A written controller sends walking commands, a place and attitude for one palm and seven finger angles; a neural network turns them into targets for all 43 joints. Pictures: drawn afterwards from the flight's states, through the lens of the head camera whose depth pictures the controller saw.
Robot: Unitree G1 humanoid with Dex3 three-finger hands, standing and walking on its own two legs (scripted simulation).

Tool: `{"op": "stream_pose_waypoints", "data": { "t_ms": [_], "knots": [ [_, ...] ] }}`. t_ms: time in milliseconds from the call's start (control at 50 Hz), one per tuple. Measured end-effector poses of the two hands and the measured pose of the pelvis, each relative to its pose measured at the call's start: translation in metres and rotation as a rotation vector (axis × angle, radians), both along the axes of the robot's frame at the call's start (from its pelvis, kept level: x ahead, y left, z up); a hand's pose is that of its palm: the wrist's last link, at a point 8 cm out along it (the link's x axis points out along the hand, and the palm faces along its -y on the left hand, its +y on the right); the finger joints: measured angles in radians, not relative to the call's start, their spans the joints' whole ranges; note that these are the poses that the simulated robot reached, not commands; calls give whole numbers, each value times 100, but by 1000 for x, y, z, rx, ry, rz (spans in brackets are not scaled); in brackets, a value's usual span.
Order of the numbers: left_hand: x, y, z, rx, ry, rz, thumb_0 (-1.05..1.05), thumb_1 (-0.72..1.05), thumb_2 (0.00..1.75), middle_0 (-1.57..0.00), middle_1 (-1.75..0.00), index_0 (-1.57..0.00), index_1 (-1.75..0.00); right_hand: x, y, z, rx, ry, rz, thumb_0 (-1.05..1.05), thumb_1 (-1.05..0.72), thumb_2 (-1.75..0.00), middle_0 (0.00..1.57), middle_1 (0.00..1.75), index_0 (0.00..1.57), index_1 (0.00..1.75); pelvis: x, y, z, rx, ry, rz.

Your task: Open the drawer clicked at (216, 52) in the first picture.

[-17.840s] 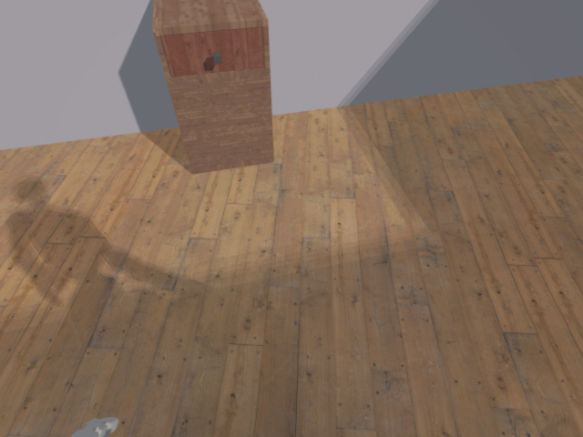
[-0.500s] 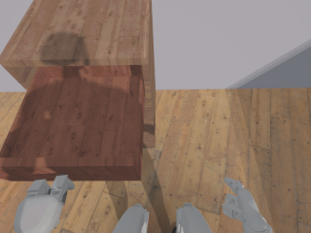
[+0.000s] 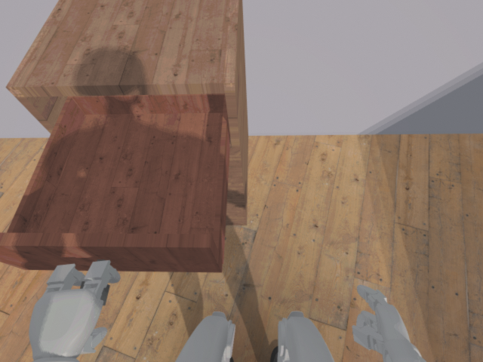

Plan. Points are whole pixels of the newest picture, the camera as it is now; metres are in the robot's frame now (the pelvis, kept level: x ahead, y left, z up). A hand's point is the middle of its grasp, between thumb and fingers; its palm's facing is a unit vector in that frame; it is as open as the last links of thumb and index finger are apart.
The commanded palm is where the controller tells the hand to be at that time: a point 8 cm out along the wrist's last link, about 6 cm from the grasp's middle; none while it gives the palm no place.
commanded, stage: open the thumb to release the handle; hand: left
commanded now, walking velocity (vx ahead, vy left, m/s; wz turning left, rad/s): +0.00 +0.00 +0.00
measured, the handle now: (96, 282) +0.23 +0.27 -0.03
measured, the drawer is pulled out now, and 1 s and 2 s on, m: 0.30 0.30 0.30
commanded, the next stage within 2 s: lift the hand off the handle in 0.10 s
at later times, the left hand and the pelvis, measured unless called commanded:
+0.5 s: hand (89, 318) +0.18 +0.27 -0.05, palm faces -0.06 -0.04 -1.00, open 13.7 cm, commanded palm +0.17 +0.27 +0.00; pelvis -0.02 -0.01 -0.01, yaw +0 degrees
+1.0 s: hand (75, 310) +0.19 +0.27 -0.01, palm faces -0.07 -0.05 -1.00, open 13.8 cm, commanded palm +0.17 +0.27 +0.04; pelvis +0.00 +0.00 +0.03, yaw +0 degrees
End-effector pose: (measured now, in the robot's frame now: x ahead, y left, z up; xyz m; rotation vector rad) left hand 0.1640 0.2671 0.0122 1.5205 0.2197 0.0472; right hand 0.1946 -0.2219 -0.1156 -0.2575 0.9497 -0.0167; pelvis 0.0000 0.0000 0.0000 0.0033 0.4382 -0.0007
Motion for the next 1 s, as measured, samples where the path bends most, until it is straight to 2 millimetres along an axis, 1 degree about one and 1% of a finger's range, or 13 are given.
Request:
{"op": "stream_pose_waypoints", "data": {
  "t_ms": [60,120,180,260,380,520,600,680,800,880,1000],
  "knots": [
    [-1,-1,1,2,-2,4,0,-13,46,-34,-124,-36,-125,-3,-2,2,-1,-6,-5,1,-90,-90,20,30,21,30,-2,-2,1,1,-5,0],
    [-3,-1,2,0,-5,8,0,-27,40,-33,-123,-35,-124,-6,-6,4,-5,-11,-12,1,-90,-90,20,30,21,30,-3,-3,2,2,-12,-2],
    [-5,-1,2,-1,-9,8,0,-36,36,-32,-122,-34,-122,-8,-10,6,-12,-18,-18,1,-90,-90,20,30,21,30,-5,-4,2,3,-17,-3],
    [-6,-1,1,-3,-17,6,0,-43,33,-32,-121,-33,-121,-10,-14,7,-20,-25,-21,1,-90,-90,20,30,21,30,-8,-5,1,3,-19,-2],
    [-6,0,-2,4,-38,-5,0,-48,31,-32,-121,-33,-122,-12,-17,2,-29,-27,-14,1,-90,-90,20,30,20,30,-12,-6,-3,2,-16,2],
    [-1,-1,-4,13,-50,0,0,-49,30,-32,-120,-34,-122,-18,-15,-3,-19,-19,-15,1,-90,-90,20,30,20,30,-16,-6,-5,2,-17,5],
    [4,-1,0,16,-57,13,0,-49,30,-32,-120,-34,-122,-22,-13,-2,-9,-13,-24,1,-90,-90,20,30,20,30,-18,-6,-3,2,-24,4],
    [7,-2,9,22,-61,25,0,-49,30,-32,-120,-35,-122,-27,-13,4,-2,-9,-40,1,-90,-90,20,30,21,30,-17,-6,4,2,-38,2],
    [7,-3,21,15,-47,36,0,-49,30,-32,-120,-35,-121,-31,-17,19,-9,-10,-57,1,-90,-90,20,30,21,30,-13,-6,16,3,-56,-3],
    [6,0,30,16,-51,43,0,-49,30,-32,-120,-34,-121,-29,-21,28,-19,-17,-62,1,-90,-90,20,30,21,30,-9,-5,23,2,-68,-4],
    [6,3,35,12,-34,52,0,-49,30,-32,-120,-33,-121,-20,-23,39,-33,-36,-54,1,-90,-90,20,30,20,30,-5,-3,29,-1,-79,0]
  ]
}}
